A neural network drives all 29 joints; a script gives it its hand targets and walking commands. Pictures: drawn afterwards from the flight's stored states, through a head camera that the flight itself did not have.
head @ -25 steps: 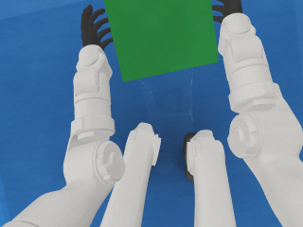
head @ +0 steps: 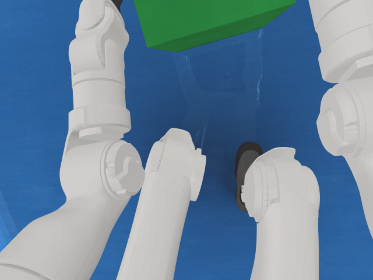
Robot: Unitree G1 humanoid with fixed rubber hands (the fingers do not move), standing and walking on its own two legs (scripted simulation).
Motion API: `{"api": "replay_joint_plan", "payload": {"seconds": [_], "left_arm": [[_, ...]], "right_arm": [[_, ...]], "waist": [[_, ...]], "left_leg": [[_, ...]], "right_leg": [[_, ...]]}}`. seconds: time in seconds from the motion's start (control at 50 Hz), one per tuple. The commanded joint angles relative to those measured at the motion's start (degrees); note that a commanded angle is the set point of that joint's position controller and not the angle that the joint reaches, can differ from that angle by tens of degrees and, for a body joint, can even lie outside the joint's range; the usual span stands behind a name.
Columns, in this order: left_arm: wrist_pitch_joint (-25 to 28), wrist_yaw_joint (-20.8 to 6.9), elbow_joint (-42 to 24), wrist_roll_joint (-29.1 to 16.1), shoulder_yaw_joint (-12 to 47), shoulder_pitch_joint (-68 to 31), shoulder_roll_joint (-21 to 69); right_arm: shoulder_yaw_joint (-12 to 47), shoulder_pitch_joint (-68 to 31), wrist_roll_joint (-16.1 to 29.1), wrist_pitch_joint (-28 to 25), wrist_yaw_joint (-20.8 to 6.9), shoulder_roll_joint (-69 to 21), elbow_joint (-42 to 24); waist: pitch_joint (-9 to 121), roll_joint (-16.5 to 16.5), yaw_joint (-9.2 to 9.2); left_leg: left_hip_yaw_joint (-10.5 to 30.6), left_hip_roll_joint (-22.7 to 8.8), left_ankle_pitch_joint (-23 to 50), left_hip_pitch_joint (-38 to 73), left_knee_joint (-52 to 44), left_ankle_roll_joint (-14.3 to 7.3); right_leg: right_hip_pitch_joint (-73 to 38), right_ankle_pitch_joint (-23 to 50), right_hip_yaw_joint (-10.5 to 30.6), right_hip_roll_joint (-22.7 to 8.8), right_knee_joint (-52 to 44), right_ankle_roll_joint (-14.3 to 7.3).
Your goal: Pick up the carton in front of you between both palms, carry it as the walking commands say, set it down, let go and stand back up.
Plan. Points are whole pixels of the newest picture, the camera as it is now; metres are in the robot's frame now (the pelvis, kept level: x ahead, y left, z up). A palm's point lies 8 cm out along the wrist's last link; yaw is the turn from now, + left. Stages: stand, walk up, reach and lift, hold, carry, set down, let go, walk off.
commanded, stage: set down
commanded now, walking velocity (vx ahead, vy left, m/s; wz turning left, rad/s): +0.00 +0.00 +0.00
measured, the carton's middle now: out of the picture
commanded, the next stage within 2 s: none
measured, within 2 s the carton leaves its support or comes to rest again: rests again in 0.16 s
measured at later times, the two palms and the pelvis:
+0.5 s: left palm (106, 0) +0.51 +0.20 -0.18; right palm out of the picture +0.59 -0.10 -0.18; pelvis -0.01 +0.00 -0.02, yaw +1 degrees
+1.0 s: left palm out of the picture +0.52 +0.20 -0.19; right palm out of the picture +0.60 -0.10 -0.20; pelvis -0.01 -0.01 -0.03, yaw +1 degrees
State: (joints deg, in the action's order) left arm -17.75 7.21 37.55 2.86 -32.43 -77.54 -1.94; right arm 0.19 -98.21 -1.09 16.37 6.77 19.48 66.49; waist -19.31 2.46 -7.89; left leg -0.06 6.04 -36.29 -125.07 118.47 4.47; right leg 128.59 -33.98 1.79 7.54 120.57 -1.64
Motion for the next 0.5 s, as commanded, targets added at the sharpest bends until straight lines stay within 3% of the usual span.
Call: {"api": "replay_joint_plan", "payload": {"seconds": [0.0,0.08,0.2,0.28,0.36,0.48], "left_arm": [[3.0,-14.9,-3.8,-6.3,28.8,-40.0,40.2],[3.1,-14.9,0.2,-4.7,27.8,-37.2,42.0],[2.2,-14.9,3.3,-3.4,22.8,-36.0,38.5],[0.8,-15.0,5.4,-0.3,18.6,-34.4,35.8],[0.5,-15.1,7.8,1.9,15.5,-31.7,34.3],[0.8,-16.1,10.0,3.9,11.7,-28.2,31.1]], "right_arm": [[4.5,-12.6,3.7,-3.6,-14.9,-51.8,-0.7],[3.1,-12.9,3.2,-4.8,-16.4,-50.2,-1.3],[1.2,-15.2,-1.1,-3.4,-17.3,-46.2,0.5],[-1.5,-13.0,-3.1,-1.6,-18.6,-43.7,3.8],[-1.3,-14.3,-2.4,-1.5,-19.3,-41.5,2.8],[-1.7,-11.2,-3.6,-1.7,-18.6,-39.5,4.3]], "waist": [[70.1,2.2,-3.49],[64.0,-0.4,-2.11],[55.1,6.3,-0.24],[48.0,5.1,-1.6],[45.4,3.5,-3.71],[41.2,6.3,-2.72]], "left_leg": [[-4.5,-0.2,33.9,31.1,-5.3,0.0],[-2.5,-0.1,36.0,37.2,-3.6,-0.6],[-2.8,0.6,21.4,26.5,-4.7,-1.7],[-3.8,0.4,14.0,22.5,-5.2,-2.2],[-4.3,0.4,13.4,21.8,-4.9,-2.5],[-4.4,0.2,13.2,14.9,-3.6,-2.8]], "right_leg": [[-39.3,27.0,-0.1,1.0,-4.4,0.2],[-26.1,21.2,-1.4,1.1,-4.1,-0.3],[-28.6,14.6,-1.4,0.0,-4.6,-1.0],[-27.8,8.6,-0.4,-0.5,-5.8,-1.7],[-27.7,7.8,0.2,-0.5,-5.3,-1.6],[-31.9,12.3,1.8,-1.2,-5.2,-1.4]]}}
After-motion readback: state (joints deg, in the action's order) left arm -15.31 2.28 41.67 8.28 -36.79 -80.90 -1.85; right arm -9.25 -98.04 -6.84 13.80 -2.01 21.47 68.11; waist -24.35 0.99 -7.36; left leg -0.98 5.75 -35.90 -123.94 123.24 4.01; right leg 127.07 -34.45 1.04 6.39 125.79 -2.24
